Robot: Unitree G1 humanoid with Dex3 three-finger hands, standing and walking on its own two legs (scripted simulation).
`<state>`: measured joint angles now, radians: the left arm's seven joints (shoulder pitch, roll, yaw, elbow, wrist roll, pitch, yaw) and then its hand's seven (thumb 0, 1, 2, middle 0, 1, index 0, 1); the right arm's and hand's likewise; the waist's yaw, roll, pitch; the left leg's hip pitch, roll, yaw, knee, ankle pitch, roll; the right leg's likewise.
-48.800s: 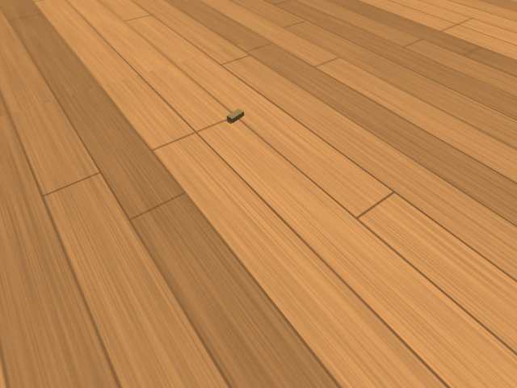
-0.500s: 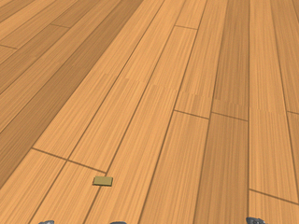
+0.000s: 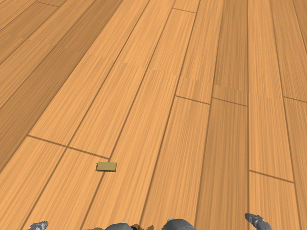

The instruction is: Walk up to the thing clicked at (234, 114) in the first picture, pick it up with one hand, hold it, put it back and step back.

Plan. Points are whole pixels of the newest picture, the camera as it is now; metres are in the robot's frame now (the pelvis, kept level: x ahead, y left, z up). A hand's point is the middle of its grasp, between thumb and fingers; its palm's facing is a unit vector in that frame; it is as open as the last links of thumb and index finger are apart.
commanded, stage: step back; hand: left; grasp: from above
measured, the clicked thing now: (107, 166) +0.50 +0.24 -0.75
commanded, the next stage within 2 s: none
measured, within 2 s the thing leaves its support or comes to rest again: neither
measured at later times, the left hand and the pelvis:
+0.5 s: hand out of the picture +0.01 +0.28 -0.15, palm faces +0.02 -0.93 -0.36, open 7.4 cm; pelvis -0.13 +0.02 -0.01, yaw +2 degrees
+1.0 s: hand out of the picture -0.21 +0.24 -0.14, palm faces -0.05 -0.92 -0.40, open 7.4 cm; pelvis -0.28 -0.02 +0.00, yaw -3 degrees
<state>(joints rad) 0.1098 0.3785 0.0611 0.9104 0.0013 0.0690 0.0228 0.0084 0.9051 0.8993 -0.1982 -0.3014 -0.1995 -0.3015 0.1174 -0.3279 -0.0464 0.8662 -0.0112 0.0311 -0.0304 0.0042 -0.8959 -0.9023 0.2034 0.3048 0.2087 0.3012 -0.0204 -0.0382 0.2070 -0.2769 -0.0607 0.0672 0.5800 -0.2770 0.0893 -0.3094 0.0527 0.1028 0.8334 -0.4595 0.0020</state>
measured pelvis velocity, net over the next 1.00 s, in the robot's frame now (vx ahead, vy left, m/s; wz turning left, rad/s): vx -0.28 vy -0.02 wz -0.06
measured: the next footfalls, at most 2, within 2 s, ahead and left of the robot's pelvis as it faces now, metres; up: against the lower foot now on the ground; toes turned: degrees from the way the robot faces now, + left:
right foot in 0.08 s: +0.01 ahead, -0.11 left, +0.00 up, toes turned +2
left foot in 0.46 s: -0.09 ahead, +0.13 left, +0.00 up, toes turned -1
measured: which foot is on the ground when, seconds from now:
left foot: down 0.00-0.14, up 0.16-0.44, down 0.46-0.90, up 0.92-1.00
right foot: up 0.00-0.06, down 0.08-0.48, up 0.50-0.84, down 0.86-1.00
